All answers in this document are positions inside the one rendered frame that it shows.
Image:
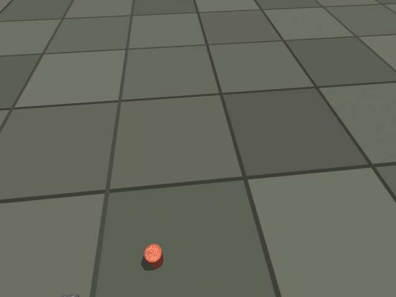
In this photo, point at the cup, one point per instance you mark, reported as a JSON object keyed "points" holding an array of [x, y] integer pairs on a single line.
{"points": [[154, 256]]}

